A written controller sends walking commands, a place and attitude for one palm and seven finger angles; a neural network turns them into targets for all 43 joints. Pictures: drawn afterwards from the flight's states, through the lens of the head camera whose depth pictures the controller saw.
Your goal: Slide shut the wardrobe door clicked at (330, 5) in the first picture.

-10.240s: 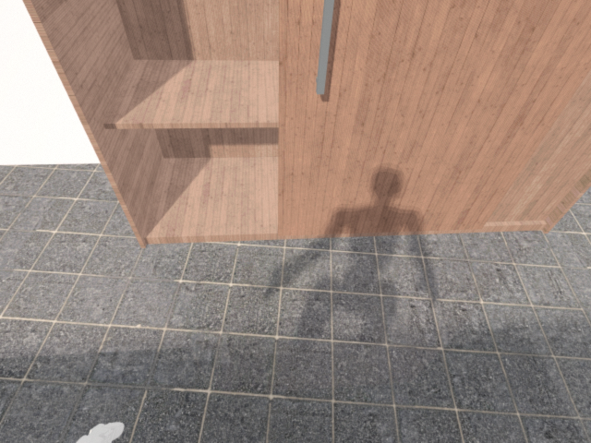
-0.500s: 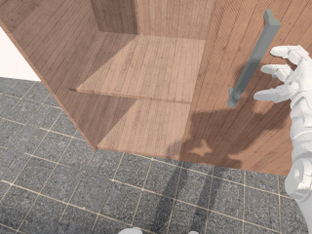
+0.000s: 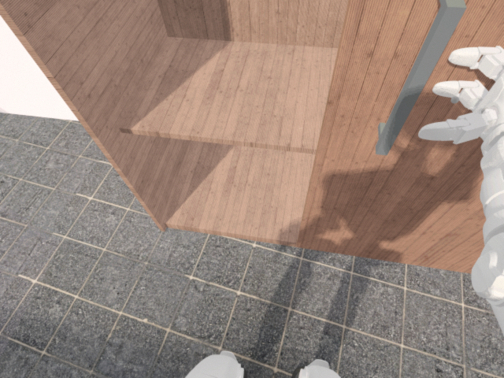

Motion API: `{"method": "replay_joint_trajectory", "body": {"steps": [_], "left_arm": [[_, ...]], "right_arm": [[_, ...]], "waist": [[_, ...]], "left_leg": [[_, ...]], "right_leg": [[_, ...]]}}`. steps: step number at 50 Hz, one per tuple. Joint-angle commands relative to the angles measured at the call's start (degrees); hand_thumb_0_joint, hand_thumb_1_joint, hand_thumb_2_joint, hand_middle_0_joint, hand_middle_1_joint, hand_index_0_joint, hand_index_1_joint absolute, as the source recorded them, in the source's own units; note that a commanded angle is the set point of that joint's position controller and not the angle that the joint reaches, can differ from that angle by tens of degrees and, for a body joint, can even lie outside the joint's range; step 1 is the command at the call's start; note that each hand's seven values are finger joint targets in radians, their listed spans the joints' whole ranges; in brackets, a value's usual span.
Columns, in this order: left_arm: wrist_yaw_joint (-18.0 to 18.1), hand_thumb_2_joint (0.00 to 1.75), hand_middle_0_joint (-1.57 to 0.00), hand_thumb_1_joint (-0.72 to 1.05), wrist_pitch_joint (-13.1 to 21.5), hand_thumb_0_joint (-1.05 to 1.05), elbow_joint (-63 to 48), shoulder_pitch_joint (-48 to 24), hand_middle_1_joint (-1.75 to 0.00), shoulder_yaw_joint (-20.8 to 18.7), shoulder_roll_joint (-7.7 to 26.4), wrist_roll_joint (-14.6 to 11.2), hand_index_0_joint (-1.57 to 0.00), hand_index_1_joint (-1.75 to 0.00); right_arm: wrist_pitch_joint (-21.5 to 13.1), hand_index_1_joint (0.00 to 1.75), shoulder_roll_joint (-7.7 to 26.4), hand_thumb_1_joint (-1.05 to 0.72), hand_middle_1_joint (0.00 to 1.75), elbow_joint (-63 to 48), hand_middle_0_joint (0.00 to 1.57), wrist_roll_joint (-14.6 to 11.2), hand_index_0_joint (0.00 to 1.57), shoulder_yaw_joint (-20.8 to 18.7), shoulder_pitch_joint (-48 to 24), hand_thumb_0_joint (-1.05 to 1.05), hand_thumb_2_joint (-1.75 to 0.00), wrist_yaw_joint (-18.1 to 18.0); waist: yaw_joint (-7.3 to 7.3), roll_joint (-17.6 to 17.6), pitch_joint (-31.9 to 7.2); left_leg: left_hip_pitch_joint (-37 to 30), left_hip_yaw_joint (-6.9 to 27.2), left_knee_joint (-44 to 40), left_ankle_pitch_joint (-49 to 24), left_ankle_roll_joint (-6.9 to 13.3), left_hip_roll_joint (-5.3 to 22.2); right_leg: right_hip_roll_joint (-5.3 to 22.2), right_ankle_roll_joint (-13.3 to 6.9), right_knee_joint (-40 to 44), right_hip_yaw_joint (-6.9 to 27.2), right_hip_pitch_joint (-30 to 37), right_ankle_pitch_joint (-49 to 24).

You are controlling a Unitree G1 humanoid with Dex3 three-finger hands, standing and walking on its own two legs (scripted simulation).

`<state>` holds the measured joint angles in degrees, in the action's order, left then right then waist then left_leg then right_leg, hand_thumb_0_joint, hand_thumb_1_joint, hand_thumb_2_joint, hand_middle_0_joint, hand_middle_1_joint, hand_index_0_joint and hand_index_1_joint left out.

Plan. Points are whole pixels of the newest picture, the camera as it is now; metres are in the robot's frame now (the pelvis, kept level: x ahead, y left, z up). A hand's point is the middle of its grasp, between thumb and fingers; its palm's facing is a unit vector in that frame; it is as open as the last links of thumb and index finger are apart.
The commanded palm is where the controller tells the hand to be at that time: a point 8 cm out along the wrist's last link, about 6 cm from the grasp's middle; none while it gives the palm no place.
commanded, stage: move the hooked fingers beside the handle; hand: right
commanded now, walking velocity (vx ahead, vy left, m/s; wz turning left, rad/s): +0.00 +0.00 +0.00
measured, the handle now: (407, 85) +0.56 -0.13 +0.14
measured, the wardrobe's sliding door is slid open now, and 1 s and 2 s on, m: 0.56 0.56 0.56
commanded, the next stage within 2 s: feel for the door with the fingertips in 0.22 s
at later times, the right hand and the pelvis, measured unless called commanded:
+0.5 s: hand (454, 100) +0.52 -0.18 +0.15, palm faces +0.00 +1.00 -0.01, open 13.4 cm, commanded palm +0.52 -0.21 +0.13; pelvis +0.00 -0.01 +0.00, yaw +0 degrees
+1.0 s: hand (451, 100) +0.52 -0.18 +0.15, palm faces +0.03 +1.00 -0.02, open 13.4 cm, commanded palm +0.52 -0.19 +0.13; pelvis +0.01 +0.00 +0.00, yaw -2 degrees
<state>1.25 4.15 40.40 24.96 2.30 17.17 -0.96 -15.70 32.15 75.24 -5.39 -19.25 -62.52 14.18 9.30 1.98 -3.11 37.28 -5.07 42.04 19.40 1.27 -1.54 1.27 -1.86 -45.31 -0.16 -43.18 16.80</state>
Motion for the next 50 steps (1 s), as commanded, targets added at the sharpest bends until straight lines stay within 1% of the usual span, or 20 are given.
{"method": "replay_joint_trajectory", "body": {"steps": [1,5,7,9,11,14,16,18,20,22,27,29,32,35,38,41,44,48,49,50], "left_arm": [[0.82,0.90,-0.20,0.90,1.15,0.00,-2.81,8.62,-0.30,-3.42,10.23,0.08,-0.20,-0.30],[1.02,0.90,-0.20,0.90,0.90,0.00,-3.03,8.73,-0.30,-3.25,10.47,-0.07,-0.20,-0.30],[0.97,0.90,-0.20,0.90,0.98,0.00,-3.18,8.98,-0.30,-3.41,10.44,0.04,-0.20,-0.30],[0.86,0.90,-0.20,0.90,0.88,0.00,-3.46,8.89,-0.30,-3.25,10.16,0.10,-0.20,-0.30],[0.84,0.90,-0.20,0.90,0.89,0.00,-3.40,9.16,-0.30,-3.39,10.51,0.21,-0.20,-0.30],[0.64,0.90,-0.20,0.90,0.84,0.00,-3.73,9.10,-0.30,-3.43,10.13,0.29,-0.20,-0.30],[0.69,0.90,-0.20,0.90,0.74,0.00,-3.72,9.04,-0.30,-3.34,10.45,0.28,-0.20,-0.30],[0.67,0.90,-0.20,0.90,0.80,0.00,-4.03,8.69,-0.30,-3.40,10.07,0.24,-0.20,-0.30],[0.43,0.90,-0.20,0.90,0.96,0.00,-3.67,8.62,-0.30,-3.49,9.91,0.28,-0.20,-0.30],[0.47,0.90,-0.20,0.90,1.15,0.00,-3.19,8.79,-0.30,-3.59,10.19,0.34,-0.20,-0.30],[-0.13,0.90,-0.20,0.90,1.76,0.00,-2.38,8.60,-0.30,-4.05,9.58,0.63,-0.20,-0.30],[-0.37,0.90,-0.20,0.90,1.82,0.00,-2.13,8.79,-0.30,-4.26,9.53,0.85,-0.20,-0.30],[-0.71,0.90,-0.20,0.90,1.97,0.00,-1.62,8.14,-0.30,-4.29,9.30,0.77,-0.20,-0.30],[-0.75,0.90,-0.20,0.90,2.00,0.00,-0.80,8.01,-0.30,-4.33,9.52,0.62,-0.20,-0.30],[-0.64,0.90,-0.20,0.90,2.35,0.00,-0.49,8.27,-0.30,-4.37,9.42,0.70,-0.20,-0.30],[-0.68,0.90,-0.20,0.90,2.42,0.00,-0.11,8.43,-0.30,-4.26,9.59,0.67,-0.20,-0.30],[-0.69,0.90,-0.20,0.90,2.44,0.00,-0.05,8.35,-0.30,-4.11,9.27,0.66,-0.20,-0.30],[-0.86,0.90,-0.20,0.90,2.46,0.00,-0.65,8.14,-0.30,-3.98,9.29,0.74,-0.20,-0.30],[-0.98,0.90,-0.20,0.90,2.52,0.00,-0.81,8.02,-0.30,-4.11,9.27,0.70,-0.20,-0.30],[-1.01,0.90,-0.20,0.90,2.37,0.00,-0.91,8.07,-0.30,-4.25,9.37,0.68,-0.20,-0.30]], "right_arm": [[-2.00,1.20,11.10,0.50,1.20,-11.47,0.30,-0.31,0.30,-0.59,-31.33,0.00,-0.30,-0.91],[-1.74,1.20,12.86,0.50,1.20,-10.59,0.30,0.06,0.30,-0.93,-31.64,0.00,-0.30,-0.37],[-1.96,1.20,13.33,0.50,1.20,-10.98,0.30,0.14,0.30,-1.65,-31.51,0.00,-0.30,-0.34],[-1.85,1.20,11.06,0.50,1.20,-10.89,0.30,-0.02,0.30,0.00,-31.37,0.00,-0.30,-0.21],[-1.97,1.20,13.32,0.50,1.20,-10.80,0.30,0.09,0.30,-1.93,-30.94,0.00,-0.30,-0.55],[-2.19,1.20,11.11,0.50,1.20,-11.89,0.30,0.18,0.30,-0.49,-31.18,0.00,-0.30,-0.54],[-2.02,1.20,13.31,0.50,1.20,-10.92,0.30,0.12,0.30,-2.25,-30.38,0.00,-0.30,-0.87],[-2.04,1.20,10.55,0.50,1.20,-11.49,0.30,-0.02,0.30,-0.41,-30.48,0.00,-0.30,-0.82],[-1.96,1.20,7.17,0.50,1.20,-12.06,0.30,-0.20,0.30,1.86,-31.34,0.00,-0.30,-1.02],[-1.83,1.20,7.62,0.50,1.20,-12.15,0.30,-0.28,0.30,1.53,-32.25,0.00,-0.30,-1.69],[-1.97,1.20,0.55,0.50,1.20,-14.62,0.30,-0.67,0.30,5.55,-33.52,0.00,-0.30,-2.81],[-2.45,1.20,-0.29,0.50,1.20,-15.92,0.30,-0.64,0.30,5.65,-33.25,0.00,-0.30,-3.22],[-2.42,1.20,-4.36,0.50,1.20,-15.95,0.30,-0.96,0.30,8.54,-33.09,0.00,-0.30,-3.61],[-2.12,1.20,-4.73,0.50,1.20,-14.59,0.30,-0.99,0.30,8.97,-33.69,0.00,-0.30,-4.01],[-2.13,1.20,-4.28,0.50,1.20,-15.41,0.30,-0.86,0.30,8.81,-35.33,0.00,-0.30,-4.26],[-1.75,1.20,-3.48,0.50,1.20,-14.16,0.30,-1.03,0.30,8.14,-35.40,0.00,-0.30,-3.96],[-1.77,1.20,-5.10,0.50,1.20,-14.46,0.30,-1.31,0.30,9.54,-36.15,0.00,-0.30,-3.30],[-1.62,1.20,-5.24,0.50,1.20,-13.53,0.30,-1.82,0.30,9.03,-34.18,0.00,-0.30,-3.07],[-1.73,1.20,-5.39,0.50,1.20,-14.49,0.30,-1.86,0.30,9.19,-34.45,0.00,-0.30,-2.79],[-1.98,1.20,-3.36,0.50,1.20,-15.07,0.30,-1.76,0.30,7.59,-33.56,0.00,-0.30,-2.75]], "waist": [[4.43,2.99,-19.66],[4.66,3.55,-18.18],[4.28,4.06,-19.37],[4.78,4.32,-19.18],[4.21,3.50,-19.57],[4.29,4.64,-20.80],[4.06,3.47,-19.29],[4.40,3.16,-19.00],[4.76,5.02,-19.10],[5.16,4.07,-18.41],[5.44,5.77,-20.39],[5.19,6.10,-22.83],[5.62,5.31,-20.12],[6.09,4.17,-17.90],[6.05,6.36,-19.26],[6.35,3.56,-19.58],[6.71,4.93,-19.43],[5.88,4.71,-18.76],[6.13,4.36,-20.28],[5.08,5.01,-21.77]], "left_leg": [[2.42,3.87,-8.12,-0.73,-0.75,-1.18],[2.41,4.22,-8.11,-0.19,-0.81,-1.10],[2.62,4.04,-7.71,-0.19,-0.67,-1.11],[3.43,4.03,-7.83,-0.43,-0.78,-1.24],[3.23,3.92,-7.62,0.37,-0.71,-1.22],[3.63,3.72,-7.28,-0.71,-0.63,-1.38],[3.48,3.91,-7.53,0.35,-0.70,-1.31],[3.77,3.80,-7.43,0.14,-0.57,-1.39],[5.71,3.42,-7.25,0.63,-0.62,-1.40],[6.25,3.33,-7.15,1.26,-0.63,-1.26],[7.77,2.87,-6.80,0.10,-0.41,-1.38],[7.44,2.61,-6.34,-1.74,-0.19,-1.51],[8.32,2.38,-6.52,-1.19,-0.14,-1.47],[8.88,2.37,-6.70,-1.00,-0.09,-1.48],[8.77,2.48,-6.27,-2.06,0.23,-1.34],[8.17,2.59,-6.50,-2.06,-0.13,-1.44],[8.65,2.55,-6.35,-3.23,-0.03,-1.53],[8.02,2.46,-6.09,-2.73,0.27,-1.45],[7.68,2.52,-6.10,-3.10,-0.02,-1.53],[6.83,2.66,-5.89,-3.21,0.11,-1.47]], "right_leg": [[0.15,-0.70,5.81,4.70,21.47,0.03],[0.16,-0.77,5.73,4.21,19.34,1.03],[0.16,-0.66,5.55,4.58,20.12,0.68],[0.16,-0.70,5.45,4.52,20.72,0.37],[0.23,-0.63,5.59,4.84,20.18,1.30],[0.23,-0.55,5.23,4.87,22.08,-0.50],[0.26,-0.62,5.37,4.83,20.18,1.22],[0.30,-0.66,5.33,4.91,20.53,1.19],[0.36,-0.32,5.61,5.32,22.36,1.90],[0.55,-0.28,5.89,5.72,21.77,3.21],[0.51,0.04,5.67,6.40,25.94,1.37],[0.58,0.17,5.14,6.66,28.42,-1.99],[0.51,0.30,5.54,6.85,27.75,-0.56],[0.50,0.25,5.67,6.98,26.74,0.33],[0.25,0.15,5.25,6.98,28.10,-1.30],[0.31,0.07,5.09,6.92,26.99,-1.53],[0.21,0.01,4.51,6.72,27.79,-3.47],[-0.22,-0.01,4.61,6.89,26.54,-2.38],[-0.12,0.00,4.46,6.71,27.33,-3.08],[-0.17,0.11,4.20,6.62,27.53,-3.52]]}}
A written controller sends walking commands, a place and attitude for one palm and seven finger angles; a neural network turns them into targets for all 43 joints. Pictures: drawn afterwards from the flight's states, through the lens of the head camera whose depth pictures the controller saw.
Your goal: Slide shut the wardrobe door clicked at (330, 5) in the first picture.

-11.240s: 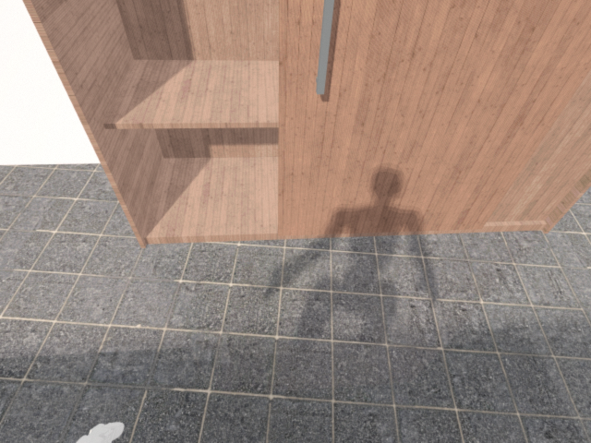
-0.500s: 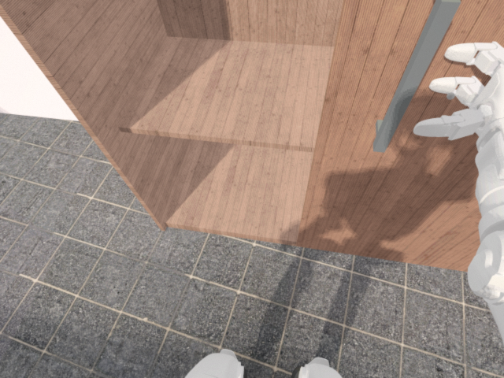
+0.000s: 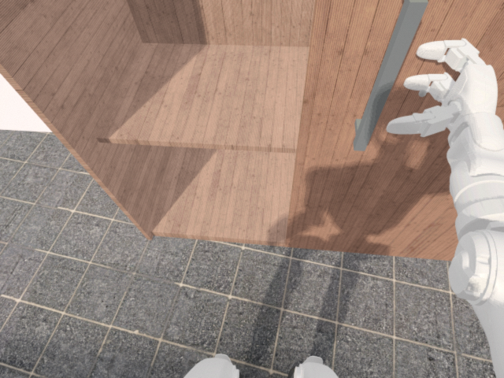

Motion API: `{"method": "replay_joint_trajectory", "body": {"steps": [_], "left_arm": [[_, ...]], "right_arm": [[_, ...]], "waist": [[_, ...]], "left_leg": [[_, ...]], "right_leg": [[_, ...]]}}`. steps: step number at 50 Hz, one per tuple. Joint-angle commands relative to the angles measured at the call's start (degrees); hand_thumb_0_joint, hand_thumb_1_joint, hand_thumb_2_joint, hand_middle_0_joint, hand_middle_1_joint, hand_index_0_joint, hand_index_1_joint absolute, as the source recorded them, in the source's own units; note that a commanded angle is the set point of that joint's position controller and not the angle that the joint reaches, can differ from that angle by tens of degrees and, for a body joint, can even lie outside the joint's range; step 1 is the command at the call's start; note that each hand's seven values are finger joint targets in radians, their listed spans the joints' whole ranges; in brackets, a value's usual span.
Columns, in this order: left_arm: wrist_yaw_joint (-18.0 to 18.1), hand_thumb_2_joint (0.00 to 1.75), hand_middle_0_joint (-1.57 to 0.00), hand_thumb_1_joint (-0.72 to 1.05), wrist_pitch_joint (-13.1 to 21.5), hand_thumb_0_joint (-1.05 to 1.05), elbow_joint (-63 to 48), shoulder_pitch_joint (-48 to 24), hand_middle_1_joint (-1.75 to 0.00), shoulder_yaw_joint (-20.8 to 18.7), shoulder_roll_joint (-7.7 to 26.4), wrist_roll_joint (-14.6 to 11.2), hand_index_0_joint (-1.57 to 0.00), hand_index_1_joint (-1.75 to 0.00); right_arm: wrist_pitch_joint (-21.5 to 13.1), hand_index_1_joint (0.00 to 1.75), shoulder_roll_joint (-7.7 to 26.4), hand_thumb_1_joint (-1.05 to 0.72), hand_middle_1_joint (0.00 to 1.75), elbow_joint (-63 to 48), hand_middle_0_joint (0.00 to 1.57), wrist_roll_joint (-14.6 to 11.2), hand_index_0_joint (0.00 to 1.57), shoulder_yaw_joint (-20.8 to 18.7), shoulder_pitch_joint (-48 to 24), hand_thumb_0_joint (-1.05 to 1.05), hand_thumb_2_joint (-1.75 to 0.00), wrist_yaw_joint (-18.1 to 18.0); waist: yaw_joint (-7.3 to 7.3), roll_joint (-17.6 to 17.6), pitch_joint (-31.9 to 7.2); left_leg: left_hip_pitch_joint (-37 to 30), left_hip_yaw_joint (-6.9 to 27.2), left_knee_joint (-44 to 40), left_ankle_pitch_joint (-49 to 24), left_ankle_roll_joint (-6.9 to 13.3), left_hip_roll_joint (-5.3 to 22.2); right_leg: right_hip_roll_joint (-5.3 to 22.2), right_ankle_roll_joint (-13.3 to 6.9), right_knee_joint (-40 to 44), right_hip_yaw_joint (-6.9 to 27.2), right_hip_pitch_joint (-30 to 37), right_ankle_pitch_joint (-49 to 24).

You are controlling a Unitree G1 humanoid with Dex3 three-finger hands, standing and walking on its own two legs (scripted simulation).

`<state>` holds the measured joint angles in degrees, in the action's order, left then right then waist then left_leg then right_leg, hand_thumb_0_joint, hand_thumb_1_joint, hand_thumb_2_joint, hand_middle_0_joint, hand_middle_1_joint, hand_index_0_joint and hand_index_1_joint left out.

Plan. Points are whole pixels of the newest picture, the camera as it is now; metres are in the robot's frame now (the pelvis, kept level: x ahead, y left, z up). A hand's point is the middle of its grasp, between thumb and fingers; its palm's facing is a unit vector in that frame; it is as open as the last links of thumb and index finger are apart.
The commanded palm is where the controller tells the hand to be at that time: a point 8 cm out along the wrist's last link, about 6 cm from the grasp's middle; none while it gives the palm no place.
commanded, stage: slide the fingers in behind the handle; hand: right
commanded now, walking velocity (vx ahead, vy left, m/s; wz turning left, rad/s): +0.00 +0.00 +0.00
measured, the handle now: (379, 80) +0.55 -0.11 +0.14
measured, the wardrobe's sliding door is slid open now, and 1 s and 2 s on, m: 0.56 0.56 0.56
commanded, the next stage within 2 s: move the hooked fingers beside the handle in 0.26 s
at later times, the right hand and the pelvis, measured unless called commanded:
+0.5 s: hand (398, 100) +0.51 -0.13 +0.14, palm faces +0.00 +1.00 +0.00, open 13.8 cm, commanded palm +0.50 -0.17 +0.14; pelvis +0.01 +0.01 +0.01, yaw +1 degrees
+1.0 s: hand (401, 98) +0.52 -0.14 +0.14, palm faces -0.03 +1.00 +0.00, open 13.5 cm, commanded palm +0.50 -0.18 +0.14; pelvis +0.02 +0.01 +0.01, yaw +2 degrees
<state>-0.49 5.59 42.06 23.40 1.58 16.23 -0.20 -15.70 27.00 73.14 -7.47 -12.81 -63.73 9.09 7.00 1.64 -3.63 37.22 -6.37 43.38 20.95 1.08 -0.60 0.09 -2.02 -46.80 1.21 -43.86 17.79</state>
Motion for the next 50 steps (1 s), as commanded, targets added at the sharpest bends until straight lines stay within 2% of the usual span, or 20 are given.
{"method": "replay_joint_trajectory", "body": {"steps": [1,3,5,8,11,13,14,15,16,18,19,21,23,29,32,34,35,41,46,50], "left_arm": [[0.64,0.90,-0.20,0.90,0.92,0.00,-3.04,9.35,-0.30,-3.42,10.05,-0.12,-0.20,-0.30],[0.45,0.90,-0.20,0.90,0.83,0.00,-3.42,9.29,-0.30,-3.39,9.87,-0.10,-0.20,-0.30],[0.33,0.90,-0.20,0.90,0.59,0.00,-3.59,8.95,-0.30,-3.57,9.90,-0.29,-0.20,-0.30],[0.23,0.90,-0.20,0.90,0.57,0.00,-4.22,8.39,-0.30,-3.41,9.38,-0.47,-0.20,-0.30],[0.14,0.90,-0.20,0.90,0.49,0.00,-4.29,8.06,-0.30,-3.75,9.43,-0.72,-0.20,-0.30],[0.16,0.90,-0.20,0.90,0.55,0.00,-4.65,7.92,-0.30,-3.58,9.34,-0.57,-0.20,-0.30],[-0.08,0.90,-0.20,0.90,0.60,0.00,-4.82,7.75,-0.30,-3.73,9.01,-0.60,-0.20,-0.30],[-0.20,0.90,-0.20,0.90,0.53,0.00,-4.61,7.68,-0.30,-3.73,8.76,-0.71,-0.20,-0.30],[-0.19,0.90,-0.20,0.90,0.43,0.00,-4.43,7.59,-0.30,-3.83,8.72,-0.74,-0.20,-0.30],[0.17,0.90,-0.20,0.90,0.26,0.00,-4.17,7.88,-0.30,-3.75,9.16,-0.63,-0.20,-0.30],[0.19,0.90,-0.20,0.90,0.25,0.00,-4.57,7.66,-0.30,-3.79,9.14,-0.71,-0.20,-0.30],[0.04,0.90,-0.20,0.90,0.25,0.00,-5.02,7.01,-0.30,-3.54,8.33,-0.85,-0.20,-0.30],[0.21,0.90,-0.20,0.90,-0.16,0.00,-5.03,7.05,-0.30,-3.47,8.48,-0.91,-0.20,-0.30],[0.50,0.90,-0.20,0.90,-0.83,0.00,-6.01,6.17,-0.30,-3.31,8.27,-1.25,-0.20,-0.30],[0.80,0.90,-0.20,0.90,-0.98,0.00,-5.90,6.13,-0.30,-3.36,8.39,-1.38,-0.20,-0.30],[1.02,0.90,-0.20,0.90,-1.31,0.00,-6.30,6.16,-0.30,-3.24,8.50,-1.41,-0.20,-0.30],[1.05,0.90,-0.20,0.90,-1.35,0.00,-6.28,5.98,-0.30,-3.17,8.27,-1.47,-0.20,-0.30],[1.33,0.90,-0.20,0.90,-2.01,0.00,-6.42,6.31,-0.30,-3.20,8.58,-1.51,-0.20,-0.30],[1.28,0.90,-0.20,0.90,-2.24,0.00,-6.56,6.36,-0.30,-3.45,8.44,-1.48,-0.20,-0.30],[1.28,0.90,-0.20,0.90,-2.55,0.00,-6.35,6.43,-0.30,-3.35,8.69,-1.43,-0.20,-0.30]], "right_arm": [[-2.04,1.20,0.33,0.50,1.20,-13.08,0.30,0.16,0.30,2.21,-31.49,0.00,-0.30,2.55],[-2.26,1.20,-1.20,0.50,1.20,-13.57,0.30,-0.25,0.30,3.11,-30.22,0.00,-0.30,2.84],[-2.47,1.20,0.20,0.50,1.20,-14.50,0.30,-0.27,0.30,1.95,-28.95,0.00,-0.30,2.81],[-2.50,1.20,-2.72,0.50,1.20,-15.83,0.30,-0.73,0.30,4.20,-27.94,0.00,-0.30,3.12],[-2.44,1.20,-2.82,0.50,1.20,-16.60,0.30,-0.93,0.30,3.79,-25.83,0.00,-0.30,2.85],[-3.20,1.20,-0.97,0.50,1.20,-19.80,0.30,-1.57,0.30,1.93,-26.41,0.00,-0.30,2.08],[-3.70,1.20,-0.99,0.50,1.20,-21.37,0.30,-0.56,0.30,2.58,-26.54,0.00,-0.30,1.68],[-3.70,1.20,-2.63,0.50,1.20,-20.80,0.30,0.16,0.30,4.10,-26.07,0.00,-0.30,1.29],[-3.64,1.20,-3.53,0.50,1.20,-20.70,0.30,0.32,0.30,4.57,-25.81,0.00,-0.30,0.88],[-3.24,1.20,0.78,0.50,1.20,-19.19,0.30,-1.30,0.30,-0.74,-24.66,0.00,-0.30,-0.16],[-3.76,1.20,3.42,0.50,1.20,-21.11,0.30,-1.38,0.30,-2.86,-25.51,0.00,-0.30,-0.71],[-4.28,1.20,1.80,0.50,1.20,-21.49,0.30,-0.17,0.30,-1.05,-23.99,0.00,-0.30,-0.55],[-4.63,1.20,4.41,0.50,1.20,-20.24,0.30,0.59,0.30,-2.43,-22.50,0.00,-0.30,-0.35],[-4.62,1.20,3.71,0.50,1.20,-21.22,0.30,-0.35,0.30,-2.14,-21.47,0.00,-0.30,1.38],[-4.13,1.20,4.81,0.50,1.20,-19.73,0.30,-0.71,0.30,-3.22,-21.01,0.00,-0.30,1.67],[-4.24,1.20,8.18,0.50,1.20,-20.70,0.30,-0.58,0.30,-5.33,-20.52,0.00,-0.30,2.05],[-4.01,1.20,6.71,0.50,1.20,-20.35,0.30,-0.68,0.30,-4.20,-20.75,0.00,-0.30,2.44],[-3.69,1.20,9.96,0.50,1.20,-19.99,0.30,-0.81,0.30,-6.36,-20.14,0.00,-0.30,3.13],[-3.82,1.20,7.65,0.50,1.20,-21.23,0.30,-0.62,0.30,-4.53,-20.66,0.00,-0.30,3.03],[-3.70,1.20,9.69,0.50,1.20,-19.94,0.30,-0.42,0.30,-6.13,-20.24,0.00,-0.30,2.61]], "waist": [[7.35,5.30,-21.66],[7.10,5.05,-20.61],[6.51,5.53,-21.94],[6.48,5.64,-19.92],[6.07,3.58,-20.16],[5.01,4.79,-21.74],[4.91,6.63,-23.35],[5.29,6.93,-21.95],[5.51,5.38,-21.06],[4.43,1.17,-21.12],[4.00,1.48,-23.38],[3.93,2.33,-22.68],[3.75,1.36,-20.47],[3.56,2.71,-21.58],[3.71,0.42,-20.33],[3.01,1.86,-22.25],[3.57,1.91,-21.71],[3.25,0.73,-21.39],[3.58,3.10,-22.31],[3.36,2.17,-21.36]], "left_leg": [[6.53,3.84,-7.11,-4.96,0.30,-2.45],[6.58,3.47,-6.98,-5.57,0.56,-2.55],[5.74,3.80,-7.14,-6.13,0.36,-2.64],[5.18,3.66,-7.25,-6.34,0.57,-2.66],[4.68,3.55,-7.48,-6.02,0.27,-2.74],[2.64,3.47,-7.00,-7.73,0.59,-2.72],[3.06,3.62,-6.84,-8.29,0.40,-2.79],[4.27,3.40,-6.70,-8.09,0.48,-2.85],[4.40,3.32,-6.89,-7.87,0.38,-2.83],[0.81,3.55,-7.40,-9.21,0.38,-3.00],[-1.27,4.08,-7.32,-10.90,0.06,-2.97],[-2.19,4.17,-7.29,-12.47,-0.05,-2.87],[-2.58,4.40,-7.40,-12.63,0.05,-2.84],[-3.63,4.63,-7.43,-14.83,-0.08,-2.88],[-4.61,4.99,-8.05,-14.43,-0.39,-2.70],[-6.36,5.53,-7.79,-16.11,-0.37,-2.53],[-6.05,5.64,-7.97,-16.58,-0.48,-2.54],[-7.00,5.68,-8.09,-16.86,-0.62,-2.44],[-5.34,5.34,-8.03,-16.41,-0.54,-2.55],[-6.17,5.71,-8.29,-16.10,-0.64,-2.50]], "right_leg": [[0.94,0.28,5.74,5.17,28.40,-4.96],[0.93,0.21,5.65,5.48,28.70,-5.91],[0.94,0.26,5.40,4.87,29.27,-6.75],[0.76,0.08,5.69,4.65,28.60,-6.53],[0.94,0.17,6.13,4.54,28.61,-5.84],[0.70,0.13,6.02,4.50,29.46,-8.30],[0.77,0.22,5.81,4.40,30.97,-9.57],[0.93,0.36,5.82,4.72,31.53,-9.68],[1.02,0.35,5.98,4.78,31.02,-9.13],[0.79,0.01,6.19,4.21,28.95,-9.62],[0.65,-0.04,6.22,3.49,28.79,-10.76],[0.40,-0.23,6.09,2.83,28.78,-11.64],[0.39,-0.51,5.91,2.51,27.17,-11.12],[0.24,-0.47,5.92,2.02,28.30,-12.59],[0.18,-0.69,6.24,1.53,26.12,-10.86],[-0.05,-0.87,5.89,1.22,25.93,-12.09],[-0.10,-0.96,5.80,1.02,26.05,-12.24],[-0.04,-1.05,5.93,0.95,24.69,-12.17],[0.10,-0.88,5.83,1.21,26.93,-13.06],[-0.02,-1.03,5.89,0.90,25.09,-11.88]]}}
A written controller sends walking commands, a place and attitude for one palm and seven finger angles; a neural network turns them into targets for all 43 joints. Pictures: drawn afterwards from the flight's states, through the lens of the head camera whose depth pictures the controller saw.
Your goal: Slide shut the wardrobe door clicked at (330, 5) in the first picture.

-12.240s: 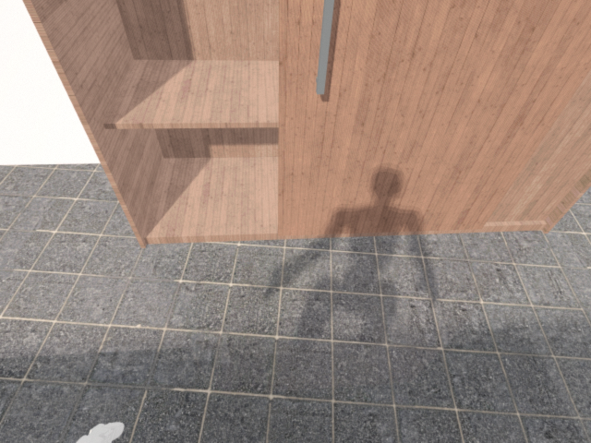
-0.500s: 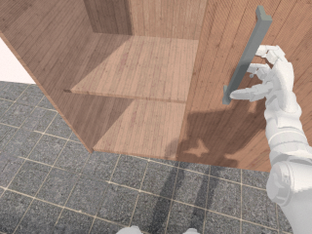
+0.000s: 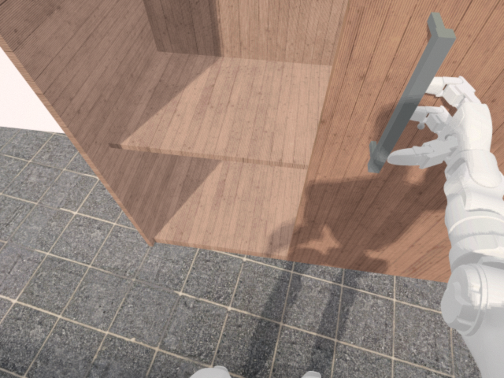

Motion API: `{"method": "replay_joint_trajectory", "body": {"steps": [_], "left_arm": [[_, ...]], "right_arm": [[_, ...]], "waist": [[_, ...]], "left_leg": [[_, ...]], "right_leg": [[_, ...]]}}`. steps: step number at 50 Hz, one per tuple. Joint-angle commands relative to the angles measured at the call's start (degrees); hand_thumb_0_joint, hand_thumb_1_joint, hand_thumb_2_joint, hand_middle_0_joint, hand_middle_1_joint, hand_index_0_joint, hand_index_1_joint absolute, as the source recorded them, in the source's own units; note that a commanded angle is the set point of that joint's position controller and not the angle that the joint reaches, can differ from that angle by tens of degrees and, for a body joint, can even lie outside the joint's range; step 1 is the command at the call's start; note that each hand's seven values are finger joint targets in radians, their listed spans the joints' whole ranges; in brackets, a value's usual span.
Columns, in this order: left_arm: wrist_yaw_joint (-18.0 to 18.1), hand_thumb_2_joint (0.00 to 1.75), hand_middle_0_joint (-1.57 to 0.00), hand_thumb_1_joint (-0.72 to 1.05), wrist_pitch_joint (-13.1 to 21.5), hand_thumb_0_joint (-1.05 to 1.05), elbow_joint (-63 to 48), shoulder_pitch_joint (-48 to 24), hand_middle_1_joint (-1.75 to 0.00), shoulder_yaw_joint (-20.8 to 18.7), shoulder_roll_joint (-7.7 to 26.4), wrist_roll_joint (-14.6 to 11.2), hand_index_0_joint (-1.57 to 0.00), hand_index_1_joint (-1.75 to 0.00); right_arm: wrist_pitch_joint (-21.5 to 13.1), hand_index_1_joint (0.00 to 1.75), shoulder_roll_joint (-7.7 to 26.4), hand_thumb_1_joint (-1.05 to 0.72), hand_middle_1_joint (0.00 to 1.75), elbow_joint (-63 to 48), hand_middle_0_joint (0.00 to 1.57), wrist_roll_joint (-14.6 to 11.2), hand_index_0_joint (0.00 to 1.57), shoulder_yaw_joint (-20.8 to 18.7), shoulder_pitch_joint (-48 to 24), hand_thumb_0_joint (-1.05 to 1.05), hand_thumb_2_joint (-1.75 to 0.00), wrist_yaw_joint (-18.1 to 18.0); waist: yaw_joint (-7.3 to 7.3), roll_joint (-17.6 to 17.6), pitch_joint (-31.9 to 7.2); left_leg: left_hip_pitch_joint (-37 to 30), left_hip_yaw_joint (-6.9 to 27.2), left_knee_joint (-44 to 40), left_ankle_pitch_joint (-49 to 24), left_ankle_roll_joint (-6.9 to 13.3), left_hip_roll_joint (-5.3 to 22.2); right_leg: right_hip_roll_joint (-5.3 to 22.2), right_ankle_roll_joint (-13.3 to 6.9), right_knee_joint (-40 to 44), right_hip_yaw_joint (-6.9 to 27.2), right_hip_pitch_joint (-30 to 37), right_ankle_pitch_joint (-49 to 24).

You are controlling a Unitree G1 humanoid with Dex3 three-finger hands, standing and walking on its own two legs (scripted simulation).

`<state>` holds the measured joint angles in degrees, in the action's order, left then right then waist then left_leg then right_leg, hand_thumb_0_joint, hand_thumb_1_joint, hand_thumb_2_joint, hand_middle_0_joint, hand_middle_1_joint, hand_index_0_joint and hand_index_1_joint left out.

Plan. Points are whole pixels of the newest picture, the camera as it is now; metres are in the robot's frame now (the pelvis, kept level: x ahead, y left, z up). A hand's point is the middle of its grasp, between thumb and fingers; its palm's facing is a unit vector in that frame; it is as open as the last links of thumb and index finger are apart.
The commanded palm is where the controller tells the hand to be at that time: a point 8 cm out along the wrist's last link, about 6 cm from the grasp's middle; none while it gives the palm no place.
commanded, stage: move the hooked fingers beside the handle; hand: right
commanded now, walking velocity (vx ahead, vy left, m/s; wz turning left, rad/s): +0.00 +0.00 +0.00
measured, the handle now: (399, 107) +0.53 -0.14 +0.13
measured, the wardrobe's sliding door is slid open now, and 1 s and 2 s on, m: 0.56 0.56 0.56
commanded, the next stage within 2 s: none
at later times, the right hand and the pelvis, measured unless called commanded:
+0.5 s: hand (424, 126) +0.49 -0.17 +0.13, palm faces -0.04 +1.00 +0.01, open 13.3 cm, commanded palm +0.49 -0.24 +0.13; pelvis -0.01 -0.01 +0.00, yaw +1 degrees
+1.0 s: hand (430, 125) +0.49 -0.18 +0.13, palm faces -0.08 +1.00 +0.01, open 12.8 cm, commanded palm +0.50 -0.25 +0.13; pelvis -0.04 -0.02 -0.01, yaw +2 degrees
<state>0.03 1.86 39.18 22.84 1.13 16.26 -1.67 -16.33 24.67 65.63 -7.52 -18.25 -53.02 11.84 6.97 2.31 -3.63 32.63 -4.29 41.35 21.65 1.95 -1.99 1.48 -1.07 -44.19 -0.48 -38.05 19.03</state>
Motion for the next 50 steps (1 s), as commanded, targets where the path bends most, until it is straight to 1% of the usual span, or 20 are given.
{"method": "replay_joint_trajectory", "body": {"steps": [1,4,5,7,9,11,13,17,19,20,26,29,32,34,36,38,42,45,48,50], "left_arm": [[0.82,0.90,-0.20,0.90,1.04,0.00,-3.56,7.17,-0.30,-2.82,8.87,0.00,-0.20,-0.30],[1.01,0.90,-0.20,0.90,0.99,0.00,-3.82,6.99,-0.30,-2.67,8.77,-0.11,-0.20,-0.30],[1.21,0.90,-0.20,0.90,0.93,0.00,-3.44,7.43,-0.30,-2.72,9.06,0.01,-0.20,-0.30],[1.30,0.90,-0.20,0.90,0.99,0.00,-3.84,7.20,-0.30,-2.57,9.00,-0.05,-0.20,-0.30],[1.34,0.90,-0.20,0.90,0.84,0.00,-4.21,7.34,-0.30,-2.54,9.03,0.03,-0.20,-0.30],[1.51,0.90,-0.20,0.90,0.76,0.00,-4.17,7.03,-0.30,-2.31,8.96,-0.10,-0.20,-0.30],[1.68,0.90,-0.20,0.90,0.68,0.00,-4.31,7.42,-0.30,-2.26,9.27,-0.12,-0.20,-0.30],[1.93,0.90,-0.20,0.90,0.95,0.00,-4.11,7.63,-0.30,-2.25,9.41,-0.19,-0.20,-0.30],[2.02,0.90,-0.20,0.90,0.88,0.00,-4.37,8.15,-0.30,-2.25,9.71,0.01,-0.20,-0.30],[2.09,0.90,-0.20,0.90,0.91,0.00,-4.42,8.18,-0.30,-2.15,9.53,-0.05,-0.20,-0.30],[2.47,0.90,-0.20,0.90,0.98,0.00,-4.66,8.72,-0.30,-1.94,10.16,-0.03,-0.20,-0.30],[2.51,0.90,-0.20,0.90,1.07,0.00,-4.88,9.00,-0.30,-1.88,10.18,0.02,-0.20,-0.30],[2.63,0.90,-0.20,0.90,1.30,0.00,-5.06,8.97,-0.30,-1.61,10.42,-0.02,-0.20,-0.30],[2.81,0.90,-0.20,0.90,1.31,0.00,-5.21,9.45,-0.30,-1.67,10.65,0.08,-0.20,-0.30],[2.75,0.90,-0.20,0.90,1.35,0.00,-5.52,9.47,-0.30,-1.67,10.54,0.12,-0.20,-0.30],[2.92,0.90,-0.20,0.90,1.21,0.00,-5.55,9.61,-0.30,-1.45,10.69,0.02,-0.20,-0.30],[3.05,0.90,-0.20,0.90,1.54,0.00,-5.42,9.81,-0.30,-1.42,11.04,0.06,-0.20,-0.30],[3.20,0.90,-0.20,0.90,1.66,0.00,-5.59,10.16,-0.30,-1.43,11.12,0.10,-0.20,-0.30],[3.43,0.90,-0.20,0.90,1.81,0.00,-5.79,10.19,-0.30,-0.98,11.36,0.16,-0.20,-0.30],[3.57,0.90,-0.20,0.90,1.90,0.00,-5.75,10.31,-0.30,-1.03,11.52,0.01,-0.20,-0.30]], "right_arm": [[-2.83,1.20,13.33,0.50,1.20,-11.16,0.30,-0.31,0.30,-1.71,-29.56,0.00,-0.30,-0.23],[-2.94,1.20,12.70,0.50,1.20,-12.02,0.30,-0.11,0.30,-0.40,-31.89,0.00,-0.30,0.14],[-2.82,1.20,15.44,0.50,1.20,-10.57,0.30,0.03,0.30,-2.85,-31.21,0.00,-0.30,-0.03],[-2.83,1.20,15.64,0.50,1.20,-9.91,0.30,0.00,0.30,-2.78,-30.74,0.00,-0.30,0.25],[-3.27,1.20,17.09,0.50,1.20,-11.26,0.30,-0.07,0.30,-3.82,-30.85,0.00,-0.30,0.53],[-3.10,1.20,16.77,0.50,1.20,-9.66,0.30,0.06,0.30,-3.17,-30.97,0.00,-0.30,0.68],[-3.05,1.20,18.00,0.50,1.20,-8.31,0.30,0.01,0.30,-3.93,-30.99,0.00,-0.30,0.58],[-2.88,1.20,18.64,0.50,1.20,-6.88,0.30,0.70,0.30,-3.86,-32.13,0.00,-0.30,0.34],[-3.22,1.20,21.34,0.50,1.20,-7.71,0.30,0.95,0.30,-5.60,-33.29,0.00,-0.30,0.40],[-2.83,1.20,19.82,0.50,1.20,-6.18,0.30,0.97,0.30,-4.47,-32.68,0.00,-0.30,0.59],[-2.59,1.20,24.40,0.50,1.20,-4.32,0.30,1.55,0.30,-6.79,-33.99,0.00,-0.30,0.64],[-2.80,1.20,25.00,0.50,1.20,-4.93,0.30,1.82,0.30,-6.78,-35.48,0.00,-0.30,0.96],[-2.42,1.20,24.94,0.50,1.20,-2.91,0.30,1.86,0.30,-6.25,-35.87,0.00,-0.30,0.76],[-2.85,1.20,27.96,0.50,1.20,-4.08,0.30,2.15,0.30,-8.09,-37.16,0.00,-0.30,0.77],[-2.77,1.20,27.66,0.50,1.20,-3.17,0.30,2.25,0.30,-8.28,-35.33,0.00,-0.30,0.89],[-2.43,1.20,28.71,0.50,1.20,-1.70,0.30,2.45,0.30,-8.44,-35.92,0.00,-0.30,0.81],[-1.91,1.20,29.22,0.50,1.20,-0.88,0.30,2.98,0.30,-7.93,-37.84,0.00,-0.30,0.66],[-1.87,1.20,30.38,0.50,1.20,-1.19,0.30,3.26,0.30,-8.35,-38.84,0.00,-0.30,0.82],[-1.24,1.20,31.99,0.50,1.20,0.76,0.30,3.26,0.30,-9.02,-38.99,0.00,-0.30,0.85],[-0.91,1.20,32.61,0.50,1.20,0.57,0.30,3.74,0.30,-8.36,-40.10,0.00,-0.30,1.00]], "waist": [[3.14,0.66,-20.82],[3.88,1.71,-21.33],[3.32,0.65,-21.00],[3.28,0.29,-20.14],[2.82,0.86,-22.46],[3.37,1.63,-19.84],[3.47,-0.14,-18.64],[4.13,1.34,-18.04],[3.62,1.38,-20.62],[4.19,0.19,-19.82],[4.34,0.00,-18.93],[4.34,2.30,-20.06],[5.03,1.01,-16.91],[4.57,2.45,-19.59],[4.14,2.03,-19.79],[4.73,0.57,-17.52],[5.52,1.63,-16.89],[5.64,2.38,-18.70],[5.86,-0.33,-16.32],[6.31,1.36,-17.39]], "left_leg": [[-2.03,3.64,-6.42,-16.46,-1.44,-1.08],[-1.90,3.84,-6.59,-16.30,-1.56,-1.00],[-2.18,3.82,-6.51,-15.89,-1.52,-0.97],[-2.73,4.04,-6.73,-15.05,-1.56,-0.89],[-4.26,4.25,-6.45,-16.61,-1.60,-0.87],[-2.68,4.11,-6.81,-14.51,-1.60,-0.76],[-2.82,4.24,-6.95,-13.44,-1.52,-0.91],[-0.26,4.11,-7.26,-10.36,-1.67,-0.78],[-1.50,4.18,-6.70,-11.05,-1.69,-0.79],[-1.34,4.32,-6.93,-10.93,-1.83,-0.82],[-0.91,4.89,-7.30,-7.13,-2.05,-0.61],[-0.01,4.60,-6.90,-6.96,-1.87,-0.73],[1.75,4.62,-7.32,-3.29,-2.04,-0.75],[0.87,4.69,-6.78,-4.29,-1.92,-0.73],[1.10,4.40,-6.57,-3.95,-1.82,-0.82],[1.57,4.57,-6.81,-2.58,-1.87,-0.89],[3.81,4.69,-6.82,0.53,-2.11,-0.67],[4.14,4.58,-6.43,0.31,-2.10,-0.73],[3.88,5.03,-6.51,2.14,-2.14,-0.73],[4.87,5.12,-6.32,3.13,-2.31,-0.51]], "right_leg": [[-1.39,-2.01,3.48,2.58,18.31,-12.66],[-1.47,-2.13,3.56,2.45,18.70,-12.39],[-1.31,-2.06,3.55,2.61,17.90,-12.02],[-1.42,-2.09,3.86,2.39,16.42,-10.78],[-1.56,-2.17,3.63,2.24,16.84,-11.91],[-1.37,-2.01,3.98,2.23,15.82,-10.06],[-1.37,-2.27,3.91,2.35,14.57,-9.07],[-0.99,-2.01,4.38,2.53,14.72,-7.04],[-1.08,-1.99,4.07,2.69,14.68,-7.83],[-1.07,-2.12,4.00,2.53,14.08,-7.41],[-0.96,-2.16,4.02,2.52,10.71,-3.68],[-0.90,-2.04,3.74,2.69,11.67,-4.10],[-0.72,-2.02,4.25,2.95,9.22,-0.53],[-0.71,-2.06,3.93,3.08,9.94,-1.79],[-0.59,-1.89,3.84,3.19,9.95,-1.70],[-0.56,-2.16,3.72,3.16,7.69,0.03],[-0.36,-2.00,3.92,3.36,6.52,3.46],[-0.27,-1.98,3.54,3.50,7.24,2.95],[-0.33,-2.24,3.15,3.50,3.32,5.33],[-0.16,-2.13,3.05,3.53,3.49,6.37]]}}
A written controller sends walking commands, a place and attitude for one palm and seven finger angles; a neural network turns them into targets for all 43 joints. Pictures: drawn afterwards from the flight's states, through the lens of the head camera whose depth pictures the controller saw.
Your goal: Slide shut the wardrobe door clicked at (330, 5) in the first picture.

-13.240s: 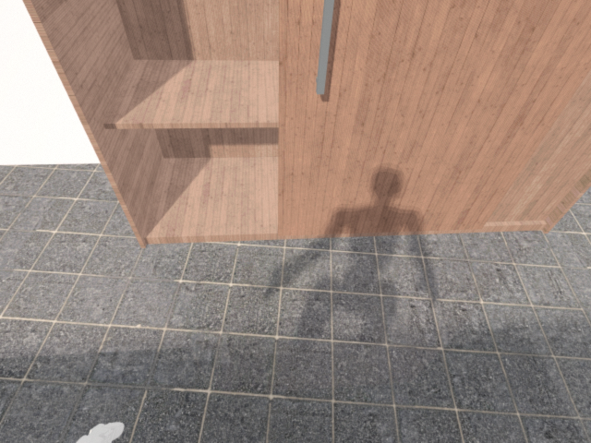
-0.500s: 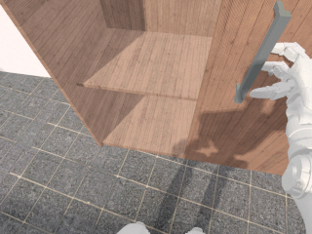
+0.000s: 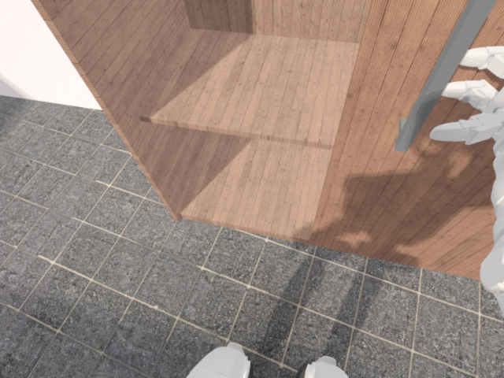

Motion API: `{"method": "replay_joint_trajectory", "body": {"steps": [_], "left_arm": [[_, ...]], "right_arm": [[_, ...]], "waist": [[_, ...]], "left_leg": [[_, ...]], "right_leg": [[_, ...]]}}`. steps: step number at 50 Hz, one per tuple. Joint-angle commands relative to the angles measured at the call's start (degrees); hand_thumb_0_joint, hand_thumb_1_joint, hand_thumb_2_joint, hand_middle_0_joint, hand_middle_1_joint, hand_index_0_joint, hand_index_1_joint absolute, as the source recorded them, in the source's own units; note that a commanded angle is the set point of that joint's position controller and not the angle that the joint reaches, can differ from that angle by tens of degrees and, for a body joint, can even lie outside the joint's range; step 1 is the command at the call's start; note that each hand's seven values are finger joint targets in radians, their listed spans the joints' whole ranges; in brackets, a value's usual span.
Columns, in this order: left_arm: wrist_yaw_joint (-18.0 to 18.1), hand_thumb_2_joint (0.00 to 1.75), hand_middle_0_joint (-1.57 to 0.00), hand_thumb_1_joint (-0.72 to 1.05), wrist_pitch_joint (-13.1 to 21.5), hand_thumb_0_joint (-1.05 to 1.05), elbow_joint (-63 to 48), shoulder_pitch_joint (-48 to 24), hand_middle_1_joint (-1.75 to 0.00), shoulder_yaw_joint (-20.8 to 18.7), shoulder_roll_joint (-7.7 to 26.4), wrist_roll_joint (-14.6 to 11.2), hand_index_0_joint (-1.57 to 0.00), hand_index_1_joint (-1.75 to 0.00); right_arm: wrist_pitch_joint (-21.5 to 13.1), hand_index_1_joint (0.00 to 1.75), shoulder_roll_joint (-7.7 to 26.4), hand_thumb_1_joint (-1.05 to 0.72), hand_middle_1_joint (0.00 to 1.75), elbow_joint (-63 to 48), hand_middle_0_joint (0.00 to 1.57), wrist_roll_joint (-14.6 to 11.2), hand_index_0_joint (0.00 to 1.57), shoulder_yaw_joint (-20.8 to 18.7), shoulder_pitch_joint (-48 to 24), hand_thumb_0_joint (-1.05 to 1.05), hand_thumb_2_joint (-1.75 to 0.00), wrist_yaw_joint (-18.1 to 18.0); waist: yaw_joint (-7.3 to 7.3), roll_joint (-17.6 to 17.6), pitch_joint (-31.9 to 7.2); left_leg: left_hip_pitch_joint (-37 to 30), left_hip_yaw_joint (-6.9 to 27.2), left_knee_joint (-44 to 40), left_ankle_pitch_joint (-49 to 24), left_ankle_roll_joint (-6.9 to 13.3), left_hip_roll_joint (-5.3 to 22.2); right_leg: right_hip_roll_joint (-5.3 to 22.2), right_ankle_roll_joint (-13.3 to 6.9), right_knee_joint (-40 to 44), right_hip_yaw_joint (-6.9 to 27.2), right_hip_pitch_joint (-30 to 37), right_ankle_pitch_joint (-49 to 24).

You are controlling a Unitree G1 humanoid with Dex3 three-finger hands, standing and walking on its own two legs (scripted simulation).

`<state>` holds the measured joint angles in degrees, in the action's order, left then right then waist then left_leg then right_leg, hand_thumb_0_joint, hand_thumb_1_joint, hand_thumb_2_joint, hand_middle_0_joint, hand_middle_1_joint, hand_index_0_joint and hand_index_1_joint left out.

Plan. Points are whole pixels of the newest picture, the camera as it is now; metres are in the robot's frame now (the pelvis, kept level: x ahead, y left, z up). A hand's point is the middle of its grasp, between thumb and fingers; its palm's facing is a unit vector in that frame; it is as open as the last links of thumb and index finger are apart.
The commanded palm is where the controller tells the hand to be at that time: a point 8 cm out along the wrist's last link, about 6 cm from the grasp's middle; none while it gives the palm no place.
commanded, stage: move the hooked fingers beside the handle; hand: right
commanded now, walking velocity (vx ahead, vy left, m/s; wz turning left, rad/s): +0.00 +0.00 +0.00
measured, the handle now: (432, 79) +0.56 -0.14 +0.14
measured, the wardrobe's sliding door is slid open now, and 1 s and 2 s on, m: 0.56 0.56 0.56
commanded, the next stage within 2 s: none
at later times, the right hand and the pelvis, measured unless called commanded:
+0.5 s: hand (466, 99) +0.53 -0.18 +0.14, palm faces -0.04 +1.00 -0.01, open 12.6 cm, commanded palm +0.53 -0.25 +0.14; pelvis -0.02 +0.00 -0.01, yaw +1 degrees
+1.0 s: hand (468, 99) +0.53 -0.18 +0.14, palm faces -0.05 +1.00 -0.01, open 12.5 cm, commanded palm +0.53 -0.26 +0.14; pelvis -0.01 +0.00 -0.01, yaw +1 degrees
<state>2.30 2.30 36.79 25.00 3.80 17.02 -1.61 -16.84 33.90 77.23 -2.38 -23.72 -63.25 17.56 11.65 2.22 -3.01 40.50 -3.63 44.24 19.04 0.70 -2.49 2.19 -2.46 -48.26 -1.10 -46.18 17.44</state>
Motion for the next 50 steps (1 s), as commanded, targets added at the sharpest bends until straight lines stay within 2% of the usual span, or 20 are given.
{"method": "replay_joint_trajectory", "body": {"steps": [1,4,6,7,10,12,17,19,21,23,25,27,32,34,36,39,42,44,47,50], "left_arm": [[1.28,0.90,-0.20,0.90,1.62,0.00,-3.36,8.23,-0.30,-3.58,10.69,0.00,-0.20,-0.30],[1.37,0.90,-0.20,0.90,1.85,0.00,-3.56,8.54,-0.30,-3.54,11.08,0.32,-0.20,-0.30],[1.27,0.90,-0.20,0.90,2.10,0.00,-3.41,8.66,-0.30,-3.40,10.85,0.34,-0.20,-0.30],[1.28,0.90,-0.20,0.90,2.19,0.00,-3.34,8.94,-0.30,-3.54,11.21,0.56,-0.20,-0.30],[1.20,0.90,-0.20,0.90,2.24,0.00,-3.45,9.13,-0.30,-3.45,11.15,0.72,-0.20,-0.30],[1.12,0.90,-0.20,0.90,2.49,0.00,-3.30,9.01,-0.30,-3.43,11.25,0.69,-0.20,-0.30],[1.26,0.90,-0.20,0.90,2.83,0.00,-3.24,9.18,-0.30,-3.27,11.49,0.74,-0.20,-0.30],[1.25,0.90,-0.20,0.90,2.82,0.00,-3.49,9.26,-0.30,-3.30,11.47,0.79,-0.20,-0.30],[1.17,0.90,-0.20,0.90,3.01,0.00,-3.30,9.29,-0.30,-3.29,11.31,0.79,-0.20,-0.30],[1.41,0.90,-0.20,0.90,2.93,0.00,-3.43,9.21,-0.30,-3.12,11.51,0.75,-0.20,-0.30],[1.39,0.90,-0.20,0.90,3.03,0.00,-3.26,9.40,-0.30,-3.27,11.52,0.76,-0.20,-0.30],[1.45,0.90,-0.20,0.90,3.11,0.00,-3.01,9.33,-0.30,-3.22,11.62,0.65,-0.20,-0.30],[1.60,0.90,-0.20,0.90,3.21,0.00,-3.04,9.24,-0.30,-3.11,11.41,0.48,-0.20,-0.30],[1.75,0.90,-0.20,0.90,3.02,0.00,-3.43,9.46,-0.30,-3.00,11.40,0.46,-0.20,-0.30],[1.71,0.90,-0.20,0.90,3.16,0.00,-3.25,9.26,-0.30,-3.02,11.38,0.39,-0.20,-0.30],[1.91,0.90,-0.20,0.90,3.13,0.00,-3.36,9.49,-0.30,-3.03,11.47,0.38,-0.20,-0.30],[1.87,0.90,-0.20,0.90,3.07,0.00,-3.38,9.15,-0.30,-3.05,11.18,0.24,-0.20,-0.30],[1.81,0.90,-0.20,0.90,2.98,0.00,-3.59,9.33,-0.30,-3.10,11.21,0.34,-0.20,-0.30],[1.87,0.90,-0.20,0.90,3.00,0.00,-3.43,9.04,-0.30,-2.99,11.19,0.23,-0.20,-0.30],[1.87,0.90,-0.20,0.90,2.80,0.00,-3.60,9.04,-0.30,-3.19,11.02,0.28,-0.20,-0.30]], "right_arm": [[-0.24,1.20,22.42,0.50,1.20,-10.69,0.30,-1.26,0.30,-2.01,-30.30,0.00,-0.30,-4.63],[-0.22,1.20,24.03,0.50,1.20,-11.66,0.30,-1.23,0.30,-3.06,-31.89,0.00,-0.30,-5.05],[0.26,1.20,21.86,0.50,1.20,-9.89,0.30,-0.90,0.30,-1.41,-31.37,0.00,-0.30,-5.10],[-0.01,1.20,23.59,0.50,1.20,-11.25,0.30,-0.78,0.30,-2.68,-32.48,0.00,-0.30,-5.41],[-0.09,1.20,23.97,0.50,1.20,-11.30,0.30,-0.31,0.30,-2.74,-33.35,0.00,-0.30,-5.91],[0.14,1.20,21.67,0.50,1.20,-10.91,0.30,-0.32,0.30,-1.05,-33.39,0.00,-0.30,-6.06],[0.11,1.20,24.17,0.50,1.20,-10.90,0.30,0.06,0.30,-2.14,-34.25,0.00,-0.30,-6.12],[-0.26,1.20,25.05,0.50,1.20,-12.32,0.30,0.18,0.30,-2.64,-35.30,0.00,-0.30,-6.16],[-0.11,1.20,23.52,0.50,1.20,-11.53,0.30,0.15,0.30,-1.71,-34.87,0.00,-0.30,-6.20],[-0.09,1.20,25.54,0.50,1.20,-10.67,0.30,0.06,0.30,-3.18,-33.89,0.00,-0.30,-6.33],[-0.31,1.20,25.95,0.50,1.20,-11.55,0.30,0.28,0.30,-3.07,-34.68,0.00,-0.30,-6.11],[-0.06,1.20,25.72,0.50,1.20,-10.99,0.30,0.17,0.30,-2.75,-34.30,0.00,-0.30,-5.99],[0.17,1.20,26.03,0.50,1.20,-11.21,0.30,-0.09,0.30,-2.59,-34.18,0.00,-0.30,-5.46],[0.07,1.20,27.77,0.50,1.20,-11.34,0.30,0.07,0.30,-3.55,-34.05,0.00,-0.30,-5.37],[0.49,1.20,26.37,0.50,1.20,-10.77,0.30,-0.10,0.30,-2.69,-33.65,0.00,-0.30,-5.20],[0.11,1.20,29.49,0.50,1.20,-12.21,0.30,-0.27,0.30,-4.78,-33.68,0.00,-0.30,-5.10],[0.32,1.20,28.09,0.50,1.20,-12.26,0.30,-0.15,0.30,-3.59,-33.79,0.00,-0.30,-4.90],[-0.07,1.20,28.55,0.50,1.20,-13.53,0.30,-0.25,0.30,-4.25,-34.39,0.00,-0.30,-5.11],[0.37,1.20,28.72,0.50,1.20,-11.89,0.30,-0.31,0.30,-4.36,-32.79,0.00,-0.30,-5.10],[-0.19,1.20,28.75,0.50,1.20,-13.92,0.30,-0.13,0.30,-4.50,-34.08,0.00,-0.30,-5.19]], "waist": [[1.71,2.69,-17.50],[1.87,2.62,-19.37],[2.31,2.79,-17.93],[2.12,2.55,-18.95],[2.01,3.95,-19.82],[2.85,3.05,-18.81],[2.50,3.12,-19.44],[2.22,5.40,-21.04],[2.48,4.27,-20.18],[2.40,2.50,-19.42],[2.18,4.40,-20.68],[2.64,2.94,-19.22],[2.48,3.58,-19.47],[1.97,3.57,-20.36],[2.33,3.30,-19.03],[1.67,3.34,-21.14],[1.94,3.76,-20.00],[1.68,5.49,-21.53],[1.71,2.59,-19.48],[1.62,5.60,-21.46]], "left_leg": [[-1.61,4.06,-8.79,6.25,-0.95,-0.05],[-0.89,3.92,-8.27,5.97,-1.09,-0.04],[0.77,3.51,-7.99,6.62,-0.99,-0.09],[0.80,3.41,-7.69,6.79,-0.99,-0.08],[1.46,3.39,-7.37,6.67,-0.89,-0.14],[2.93,3.07,-7.40,7.28,-0.96,-0.14],[1.90,3.54,-7.37,8.21,-0.94,-0.04],[2.14,3.57,-7.17,7.61,-0.80,-0.11],[2.52,3.42,-7.24,8.09,-0.88,-0.15],[1.49,3.66,-7.36,8.16,-0.80,-0.24],[1.41,3.77,-7.30,8.31,-0.84,-0.15],[1.78,3.68,-7.47,8.66,-0.97,-0.13],[0.50,4.32,-7.84,8.74,-1.02,-0.09],[-0.88,4.44,-7.74,8.19,-0.96,-0.15],[0.31,4.37,-7.90,9.12,-1.03,-0.18],[-1.67,4.70,-7.80,7.84,-1.03,-0.14],[-1.15,4.63,-7.90,8.46,-1.04,-0.17],[-0.63,4.16,-7.49,7.27,-0.89,-0.30],[-1.59,4.58,-8.09,8.33,-1.04,-0.25],[-1.20,4.31,-7.84,6.56,-0.93,-0.29]], "right_leg": [[-0.75,-0.57,7.39,4.52,11.99,8.76],[-0.59,-0.64,6.98,4.93,12.81,8.55],[-0.46,-0.48,7.18,5.38,12.62,9.74],[-0.35,-0.46,7.20,5.85,13.01,10.05],[-0.35,-0.34,6.79,5.99,13.61,9.91],[-0.17,-0.37,7.30,6.42,13.79,11.36],[-0.28,-0.40,6.78,6.12,12.11,12.28],[-0.24,-0.29,6.53,6.19,13.71,11.20],[-0.21,-0.24,6.79,6.41,13.21,12.33],[-0.30,-0.53,6.43,6.15,11.49,12.10],[-0.23,-0.29,6.40,6.05,12.11,11.96],[-0.05,-0.36,6.68,6.18,11.61,12.72],[-0.16,-0.42,6.17,5.49,10.46,12.12],[-0.25,-0.43,5.91,5.23,9.98,10.87],[-0.17,-0.43,6.10,5.38,9.79,12.44],[-0.27,-0.60,5.39,4.87,9.66,10.21],[-0.13,-0.46,5.74,5.06,9.58,10.98],[-0.14,-0.32,5.94,5.48,11.85,9.65],[-0.18,-0.48,5.90,5.11,9.40,10.82],[-0.14,-0.29,5.93,5.27,12.46,8.59]]}}
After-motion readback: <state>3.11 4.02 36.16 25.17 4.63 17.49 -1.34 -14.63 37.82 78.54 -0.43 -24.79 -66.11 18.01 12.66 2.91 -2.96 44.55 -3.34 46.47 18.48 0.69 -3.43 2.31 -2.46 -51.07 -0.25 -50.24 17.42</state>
